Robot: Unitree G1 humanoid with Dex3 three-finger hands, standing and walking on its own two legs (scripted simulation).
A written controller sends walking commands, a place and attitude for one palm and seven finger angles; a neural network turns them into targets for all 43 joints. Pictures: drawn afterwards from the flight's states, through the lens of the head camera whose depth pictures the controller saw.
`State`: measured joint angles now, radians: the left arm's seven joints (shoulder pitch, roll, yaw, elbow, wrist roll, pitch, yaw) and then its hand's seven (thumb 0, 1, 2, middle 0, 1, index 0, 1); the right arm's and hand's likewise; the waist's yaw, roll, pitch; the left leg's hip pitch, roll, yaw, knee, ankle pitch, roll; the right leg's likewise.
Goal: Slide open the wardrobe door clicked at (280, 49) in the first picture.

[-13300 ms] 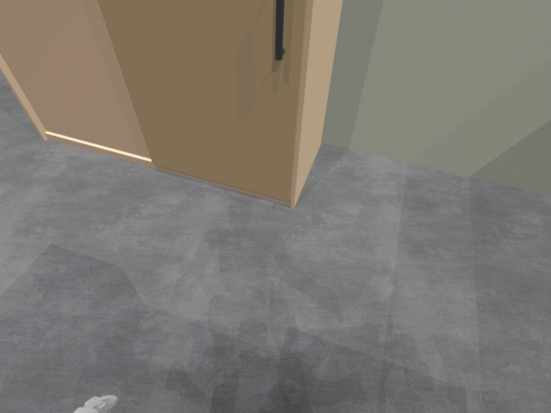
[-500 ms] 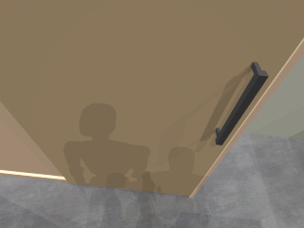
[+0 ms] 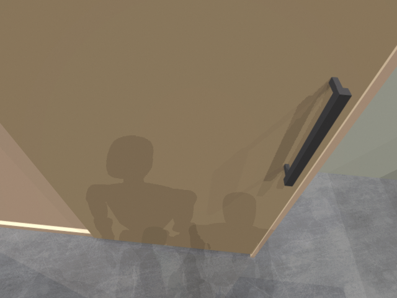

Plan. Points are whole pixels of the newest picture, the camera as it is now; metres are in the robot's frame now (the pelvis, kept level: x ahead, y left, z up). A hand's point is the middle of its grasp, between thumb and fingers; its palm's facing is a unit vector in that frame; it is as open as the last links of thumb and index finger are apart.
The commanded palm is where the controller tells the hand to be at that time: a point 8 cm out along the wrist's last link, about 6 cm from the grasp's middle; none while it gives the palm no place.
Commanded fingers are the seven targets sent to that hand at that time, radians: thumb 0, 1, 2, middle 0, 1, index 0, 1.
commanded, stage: look again from close up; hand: right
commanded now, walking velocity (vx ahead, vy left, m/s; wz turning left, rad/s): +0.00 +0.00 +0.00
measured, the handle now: (308, 140) +0.41 -0.20 +0.12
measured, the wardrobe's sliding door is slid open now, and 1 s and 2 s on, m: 0.00 0.00 0.00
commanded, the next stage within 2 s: raise the hand with hooked fingers in 0.26 s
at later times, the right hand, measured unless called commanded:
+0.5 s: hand out of the picture +0.12 -0.22 -0.08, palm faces +0.25 +0.95 -0.21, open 7.3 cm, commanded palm +0.10 -0.24 -0.05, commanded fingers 0.00 -0.71 -0.82 0.21 0.42 0.21 0.42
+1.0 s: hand out of the picture +0.14 -0.23 +0.01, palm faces +0.06 +1.00 -0.06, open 9.9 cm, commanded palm +0.12 -0.29 +0.02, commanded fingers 0.00 -0.13 -0.57 0.25 0.80 0.25 0.80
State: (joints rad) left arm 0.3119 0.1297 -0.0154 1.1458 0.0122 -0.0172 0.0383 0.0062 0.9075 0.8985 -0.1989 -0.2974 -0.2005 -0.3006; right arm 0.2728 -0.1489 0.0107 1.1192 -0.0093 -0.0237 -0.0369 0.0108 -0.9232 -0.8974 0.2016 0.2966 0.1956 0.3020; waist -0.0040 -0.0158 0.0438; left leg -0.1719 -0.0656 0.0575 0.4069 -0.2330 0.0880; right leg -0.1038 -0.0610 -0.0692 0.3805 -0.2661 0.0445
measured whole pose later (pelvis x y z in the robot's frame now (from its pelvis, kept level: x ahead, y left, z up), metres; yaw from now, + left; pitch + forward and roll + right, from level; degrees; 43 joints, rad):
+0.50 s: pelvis -0.02 -0.02 -0.01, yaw -2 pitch +0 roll +0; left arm 0.36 0.22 -0.01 0.90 -0.04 -0.22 0.09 0.03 0.93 0.90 -0.20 -0.30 -0.20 -0.30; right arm 0.47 -0.19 0.00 0.28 0.16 -0.04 -0.11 0.05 -0.94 -0.88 0.21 0.32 0.20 0.32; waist 0.00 -0.04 0.02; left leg -0.26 -0.02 0.07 0.53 -0.27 0.05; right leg -0.21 -0.02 -0.04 0.51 -0.31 0.01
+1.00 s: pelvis -0.05 -0.05 -0.07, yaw -5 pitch +8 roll +3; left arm 0.19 0.20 -0.08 0.50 -0.02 -0.22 0.04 0.01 0.90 0.90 -0.20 -0.30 -0.20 -0.30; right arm 0.39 -0.24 -0.08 -0.11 0.22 -0.38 0.22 0.01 -0.35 -0.66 0.24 0.65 0.23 0.65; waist -0.06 -0.03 -0.08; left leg -0.67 0.02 0.14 0.96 -0.43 0.03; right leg -0.68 -0.01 0.03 1.04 -0.50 -0.02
